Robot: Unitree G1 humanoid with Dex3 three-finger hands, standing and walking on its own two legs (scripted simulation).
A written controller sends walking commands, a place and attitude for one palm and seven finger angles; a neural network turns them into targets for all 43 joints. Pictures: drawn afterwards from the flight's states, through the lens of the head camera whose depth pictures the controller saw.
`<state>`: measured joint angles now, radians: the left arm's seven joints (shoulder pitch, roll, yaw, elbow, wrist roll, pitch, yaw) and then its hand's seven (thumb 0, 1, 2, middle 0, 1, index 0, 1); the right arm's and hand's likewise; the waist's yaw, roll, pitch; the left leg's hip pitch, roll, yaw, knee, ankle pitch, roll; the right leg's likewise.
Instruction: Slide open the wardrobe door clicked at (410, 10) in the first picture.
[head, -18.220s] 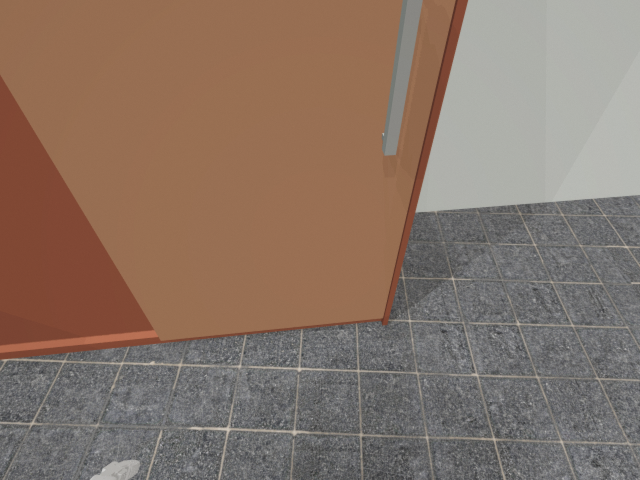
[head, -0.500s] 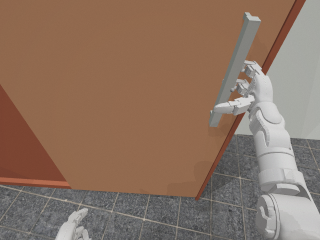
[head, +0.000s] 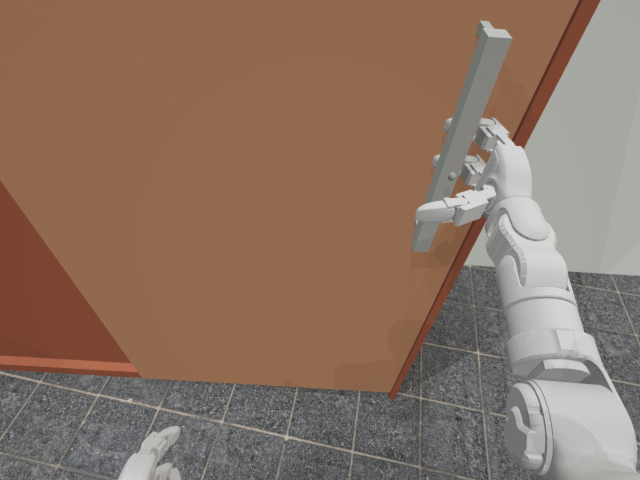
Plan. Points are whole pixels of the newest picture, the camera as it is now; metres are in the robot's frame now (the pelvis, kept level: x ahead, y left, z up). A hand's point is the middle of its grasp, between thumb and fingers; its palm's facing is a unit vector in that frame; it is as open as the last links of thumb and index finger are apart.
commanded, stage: grip the handle and tug to test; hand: right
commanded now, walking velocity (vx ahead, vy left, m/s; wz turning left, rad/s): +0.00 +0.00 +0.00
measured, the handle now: (446, 155) +0.50 -0.12 +0.18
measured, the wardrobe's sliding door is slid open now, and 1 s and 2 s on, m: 0.00 0.00 0.00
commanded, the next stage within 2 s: tug the door sideways, standing still in 1.48 s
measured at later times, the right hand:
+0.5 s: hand (447, 176) +0.44 -0.11 +0.18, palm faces -0.02 +1.00 +0.00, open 9.5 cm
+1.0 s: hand (439, 172) +0.44 -0.10 +0.19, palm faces -0.01 +1.00 +0.00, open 5.8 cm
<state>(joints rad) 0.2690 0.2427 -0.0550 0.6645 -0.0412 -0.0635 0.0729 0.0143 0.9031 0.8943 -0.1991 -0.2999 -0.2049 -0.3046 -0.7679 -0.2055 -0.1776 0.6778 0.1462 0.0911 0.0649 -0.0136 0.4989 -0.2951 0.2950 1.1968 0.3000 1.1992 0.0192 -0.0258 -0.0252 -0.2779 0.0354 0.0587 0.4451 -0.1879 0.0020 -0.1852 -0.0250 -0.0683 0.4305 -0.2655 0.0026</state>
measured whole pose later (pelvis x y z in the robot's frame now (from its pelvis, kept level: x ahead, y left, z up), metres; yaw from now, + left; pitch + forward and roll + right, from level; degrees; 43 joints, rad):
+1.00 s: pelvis +0.00 +0.01 +0.00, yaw +0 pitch +2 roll +0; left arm 0.27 0.25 -0.05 0.66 -0.04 -0.05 0.07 0.01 0.90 0.89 -0.20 -0.30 -0.20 -0.30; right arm -0.78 -0.20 -0.17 0.70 0.14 0.08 0.04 0.01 -0.68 -0.80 0.39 1.39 0.38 1.39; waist 0.03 -0.03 -0.03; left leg -0.28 0.03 0.06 0.45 -0.19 0.01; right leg -0.18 -0.03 -0.06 0.43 -0.27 0.01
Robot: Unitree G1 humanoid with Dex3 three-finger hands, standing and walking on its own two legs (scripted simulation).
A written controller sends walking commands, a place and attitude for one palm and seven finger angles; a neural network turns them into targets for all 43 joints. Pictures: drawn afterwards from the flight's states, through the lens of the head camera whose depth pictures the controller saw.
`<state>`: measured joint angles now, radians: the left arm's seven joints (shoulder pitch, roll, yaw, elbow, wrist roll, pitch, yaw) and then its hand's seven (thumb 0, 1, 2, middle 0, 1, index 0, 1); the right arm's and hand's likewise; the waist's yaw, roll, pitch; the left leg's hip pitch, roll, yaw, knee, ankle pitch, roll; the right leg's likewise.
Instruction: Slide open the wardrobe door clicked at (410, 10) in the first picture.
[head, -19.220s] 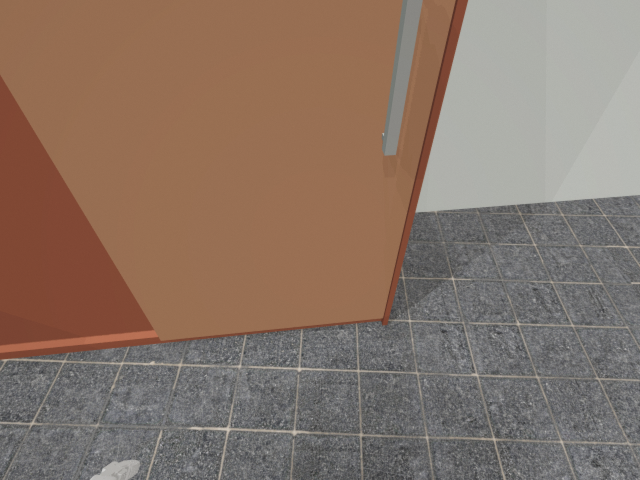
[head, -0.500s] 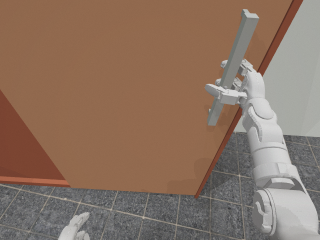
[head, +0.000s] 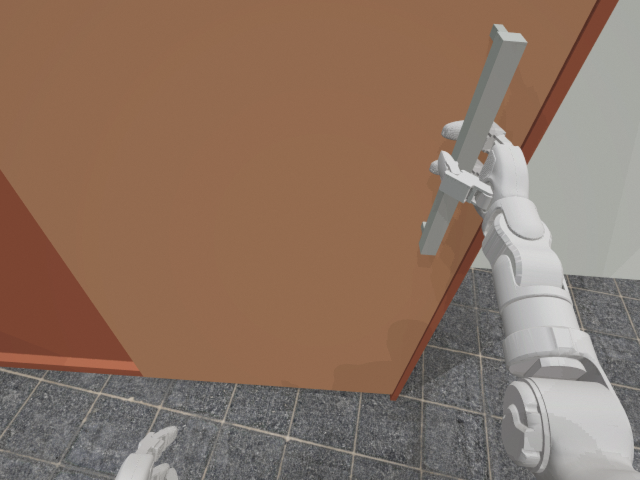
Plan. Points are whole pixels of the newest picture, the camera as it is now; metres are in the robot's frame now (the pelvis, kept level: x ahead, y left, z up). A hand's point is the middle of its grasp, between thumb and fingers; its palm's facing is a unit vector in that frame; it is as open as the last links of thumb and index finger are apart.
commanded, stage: grip the handle and tug to test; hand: right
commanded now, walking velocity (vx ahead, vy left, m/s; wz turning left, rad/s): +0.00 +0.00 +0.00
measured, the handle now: (456, 159) +0.49 -0.13 +0.18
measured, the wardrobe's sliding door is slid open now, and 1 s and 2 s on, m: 0.00 0.00 0.09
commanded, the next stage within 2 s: tug the door sideways, standing still in 0.48 s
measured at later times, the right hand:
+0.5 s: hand (449, 177) +0.44 -0.11 +0.19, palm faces -0.02 +1.00 +0.01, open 5.9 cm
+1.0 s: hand (446, 176) +0.44 -0.10 +0.19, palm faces +0.03 +1.00 -0.03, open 5.9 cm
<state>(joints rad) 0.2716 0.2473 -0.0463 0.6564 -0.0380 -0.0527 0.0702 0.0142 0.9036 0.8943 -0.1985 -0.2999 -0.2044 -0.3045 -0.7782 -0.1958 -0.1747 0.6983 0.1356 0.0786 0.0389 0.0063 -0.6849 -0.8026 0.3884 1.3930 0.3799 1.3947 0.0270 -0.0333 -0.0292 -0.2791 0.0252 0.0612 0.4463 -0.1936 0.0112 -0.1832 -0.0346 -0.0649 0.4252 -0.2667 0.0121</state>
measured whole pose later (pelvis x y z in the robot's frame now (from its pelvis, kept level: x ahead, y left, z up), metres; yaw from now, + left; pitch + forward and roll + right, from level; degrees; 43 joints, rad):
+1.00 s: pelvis +0.03 -0.01 +0.00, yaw -3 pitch +2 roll +0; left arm 0.19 0.20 -0.05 0.64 -0.01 0.01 0.05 0.01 0.90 0.89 -0.20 -0.30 -0.20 -0.30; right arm -0.70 -0.08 -0.04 0.42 0.11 0.27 -0.08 0.01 -0.71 -0.82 0.34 1.37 0.31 1.40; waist -0.02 -0.04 -0.03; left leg -0.24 0.05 0.10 0.46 -0.24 -0.01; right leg -0.16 -0.01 -0.01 0.44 -0.30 0.00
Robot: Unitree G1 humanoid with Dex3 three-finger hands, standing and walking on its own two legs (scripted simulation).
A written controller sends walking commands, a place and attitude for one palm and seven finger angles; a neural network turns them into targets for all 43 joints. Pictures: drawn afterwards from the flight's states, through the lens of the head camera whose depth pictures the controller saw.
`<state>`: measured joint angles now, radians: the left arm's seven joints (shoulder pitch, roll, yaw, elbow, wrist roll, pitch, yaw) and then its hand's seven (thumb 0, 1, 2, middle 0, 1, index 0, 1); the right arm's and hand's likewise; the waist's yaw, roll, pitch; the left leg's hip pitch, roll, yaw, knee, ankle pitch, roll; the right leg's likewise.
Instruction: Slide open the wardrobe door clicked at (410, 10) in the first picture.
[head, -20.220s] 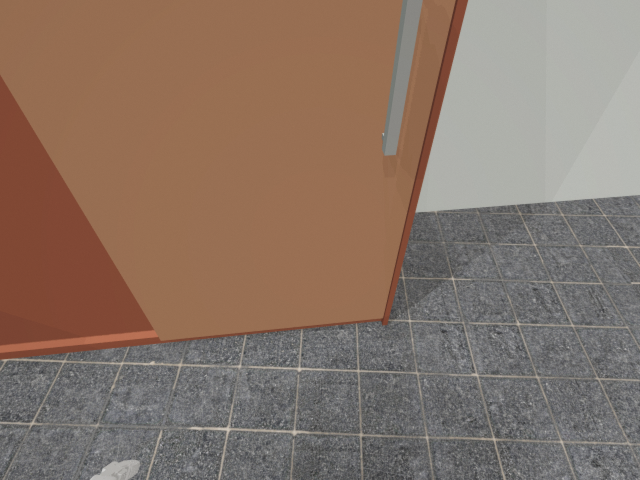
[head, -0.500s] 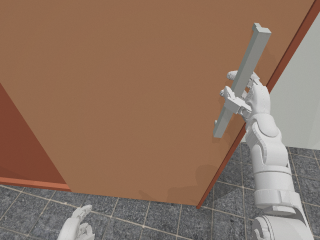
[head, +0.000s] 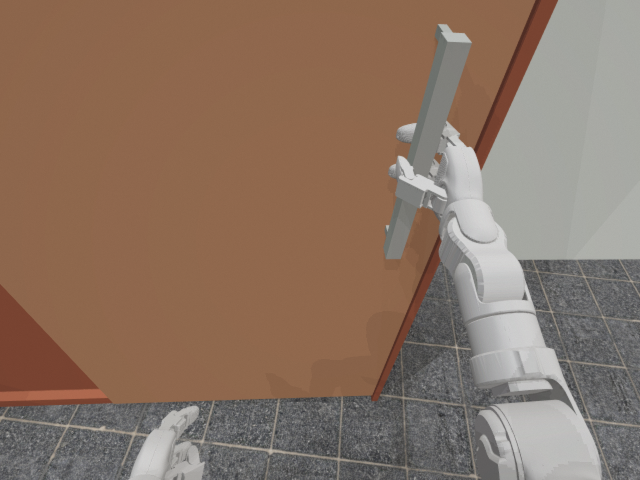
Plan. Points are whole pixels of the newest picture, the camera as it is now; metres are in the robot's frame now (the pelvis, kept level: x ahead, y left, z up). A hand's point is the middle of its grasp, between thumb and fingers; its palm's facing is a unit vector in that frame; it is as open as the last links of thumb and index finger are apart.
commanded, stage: tug the door sideways, standing still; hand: right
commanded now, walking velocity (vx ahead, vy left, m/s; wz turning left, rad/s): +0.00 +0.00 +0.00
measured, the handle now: (413, 162) +0.47 -0.09 +0.18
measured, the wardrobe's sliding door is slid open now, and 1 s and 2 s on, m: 0.00 0.09 0.44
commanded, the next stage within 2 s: step sideways, sliding the door along in 0.18 s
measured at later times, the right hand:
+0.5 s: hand (371, 185) +0.42 -0.04 +0.18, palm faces -0.06 +0.99 -0.12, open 6.2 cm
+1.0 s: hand (329, 186) +0.42 +0.02 +0.17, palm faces +0.03 +1.00 -0.06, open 6.2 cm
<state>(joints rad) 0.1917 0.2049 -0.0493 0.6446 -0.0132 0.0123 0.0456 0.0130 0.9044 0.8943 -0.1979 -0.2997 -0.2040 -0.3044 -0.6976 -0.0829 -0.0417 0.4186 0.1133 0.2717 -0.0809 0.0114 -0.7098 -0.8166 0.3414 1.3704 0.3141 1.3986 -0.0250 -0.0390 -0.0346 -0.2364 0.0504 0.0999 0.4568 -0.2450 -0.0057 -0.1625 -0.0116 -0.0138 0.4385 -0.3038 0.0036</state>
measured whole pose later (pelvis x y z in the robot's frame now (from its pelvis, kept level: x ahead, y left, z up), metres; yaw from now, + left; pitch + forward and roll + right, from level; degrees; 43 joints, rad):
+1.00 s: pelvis +0.00 +0.13 -0.01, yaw -1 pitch -3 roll +2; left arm 0.02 0.18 0.01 0.60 -0.01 -0.02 0.02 0.01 0.91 0.89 -0.20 -0.30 -0.20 -0.30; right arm -0.68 -0.17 0.02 0.24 0.09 -0.10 -0.09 -0.08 -0.72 -0.84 0.44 1.40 0.20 1.38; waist -0.08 -0.03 0.28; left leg -0.54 0.00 -0.03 1.14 -0.46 0.01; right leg -0.24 -0.18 -0.10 0.60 -0.29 0.06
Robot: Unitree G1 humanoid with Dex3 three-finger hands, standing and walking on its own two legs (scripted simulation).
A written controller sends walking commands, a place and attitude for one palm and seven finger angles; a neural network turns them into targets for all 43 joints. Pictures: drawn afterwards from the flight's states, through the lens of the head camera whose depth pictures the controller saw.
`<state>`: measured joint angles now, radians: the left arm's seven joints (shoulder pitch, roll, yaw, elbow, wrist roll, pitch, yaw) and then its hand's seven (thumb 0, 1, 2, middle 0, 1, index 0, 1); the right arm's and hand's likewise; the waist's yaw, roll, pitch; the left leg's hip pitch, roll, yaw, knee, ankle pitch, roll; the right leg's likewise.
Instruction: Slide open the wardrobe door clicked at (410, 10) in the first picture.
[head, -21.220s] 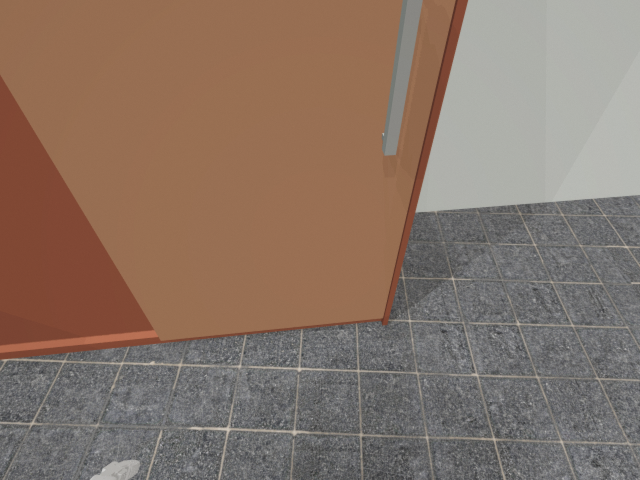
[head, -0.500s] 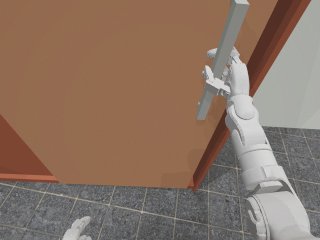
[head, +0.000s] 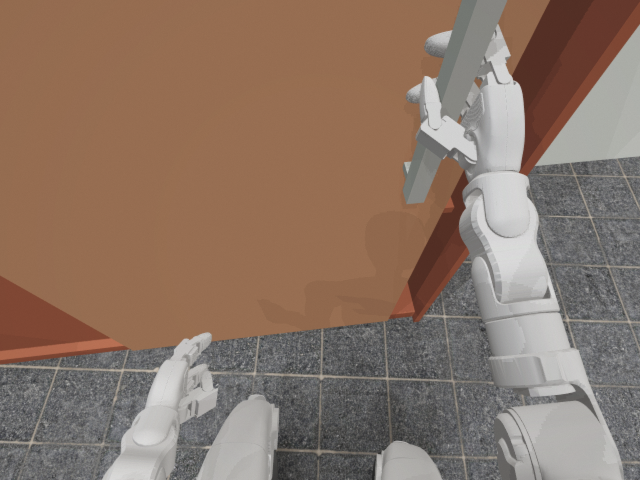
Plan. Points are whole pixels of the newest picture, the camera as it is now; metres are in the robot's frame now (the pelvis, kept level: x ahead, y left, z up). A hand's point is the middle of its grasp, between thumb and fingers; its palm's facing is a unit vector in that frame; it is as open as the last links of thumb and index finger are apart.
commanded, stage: step sideways, sliding the door along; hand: right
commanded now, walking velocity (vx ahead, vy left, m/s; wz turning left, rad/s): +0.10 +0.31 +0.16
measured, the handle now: (442, 86) +0.47 -0.13 +0.19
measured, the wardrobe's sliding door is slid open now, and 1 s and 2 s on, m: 0.09 0.44 0.60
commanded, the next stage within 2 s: stop walking and hold the door there in 1.64 s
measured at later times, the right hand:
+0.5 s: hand (298, 131) +0.42 +0.02 +0.18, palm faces +0.17 +0.98 -0.07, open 6.4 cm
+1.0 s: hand (57, 159) +0.39 +0.24 +0.18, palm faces -0.04 +1.00 -0.05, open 6.8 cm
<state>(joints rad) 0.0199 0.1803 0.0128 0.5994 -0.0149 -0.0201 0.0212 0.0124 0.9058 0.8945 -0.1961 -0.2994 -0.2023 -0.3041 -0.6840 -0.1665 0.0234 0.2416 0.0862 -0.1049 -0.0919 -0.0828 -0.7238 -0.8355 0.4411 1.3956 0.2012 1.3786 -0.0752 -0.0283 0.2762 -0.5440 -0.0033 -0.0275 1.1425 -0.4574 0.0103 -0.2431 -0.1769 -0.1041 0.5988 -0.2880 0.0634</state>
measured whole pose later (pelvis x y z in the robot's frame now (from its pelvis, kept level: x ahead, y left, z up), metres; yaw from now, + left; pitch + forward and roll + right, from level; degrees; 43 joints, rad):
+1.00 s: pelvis +0.03 +0.32 +0.00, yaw +0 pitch -1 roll +0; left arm 0.03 0.19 0.02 0.55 -0.01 -0.07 -0.04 0.01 0.91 0.89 -0.20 -0.30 -0.20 -0.30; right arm -0.35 -0.13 0.11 -0.21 0.02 -0.10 -0.12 -0.04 -0.72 -0.76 0.45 1.40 0.15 1.23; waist -0.06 0.01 0.28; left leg -0.51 -0.04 0.00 1.02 -0.45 0.01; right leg -0.25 -0.10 -0.14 0.60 -0.32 0.01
